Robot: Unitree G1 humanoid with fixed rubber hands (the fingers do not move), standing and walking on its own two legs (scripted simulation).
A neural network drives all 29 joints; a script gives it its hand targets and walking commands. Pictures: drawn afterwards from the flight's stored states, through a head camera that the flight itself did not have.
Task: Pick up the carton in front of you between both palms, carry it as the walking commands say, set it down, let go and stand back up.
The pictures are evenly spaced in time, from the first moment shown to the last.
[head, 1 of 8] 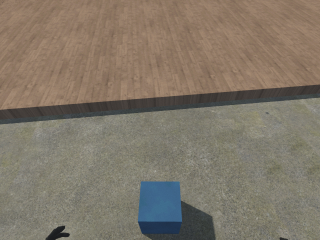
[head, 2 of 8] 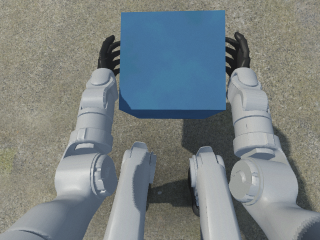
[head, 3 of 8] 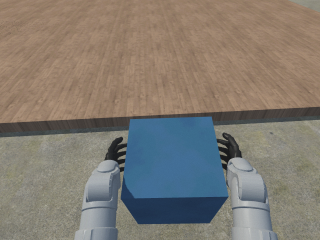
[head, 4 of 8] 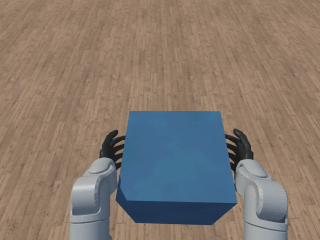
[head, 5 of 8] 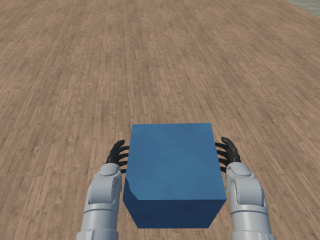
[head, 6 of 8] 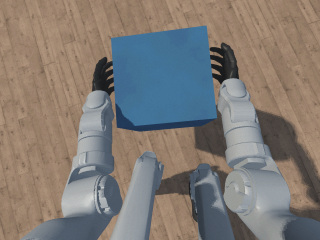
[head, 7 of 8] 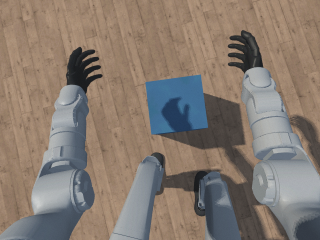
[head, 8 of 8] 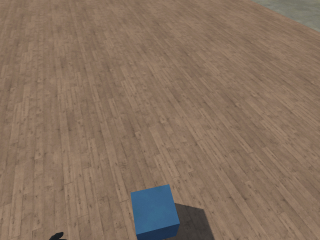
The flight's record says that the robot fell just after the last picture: no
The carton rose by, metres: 0.88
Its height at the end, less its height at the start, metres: +0.11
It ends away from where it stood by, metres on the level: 2.57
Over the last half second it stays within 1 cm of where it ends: yes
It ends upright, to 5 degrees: yes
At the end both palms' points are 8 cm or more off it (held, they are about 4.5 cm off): yes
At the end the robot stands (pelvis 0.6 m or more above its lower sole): yes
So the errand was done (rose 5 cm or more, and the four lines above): yes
